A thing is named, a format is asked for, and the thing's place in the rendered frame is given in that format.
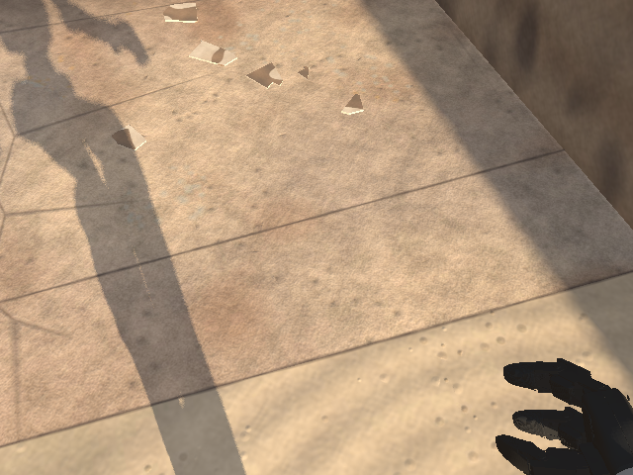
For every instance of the right robot hand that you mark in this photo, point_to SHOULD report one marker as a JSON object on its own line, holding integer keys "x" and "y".
{"x": 600, "y": 439}

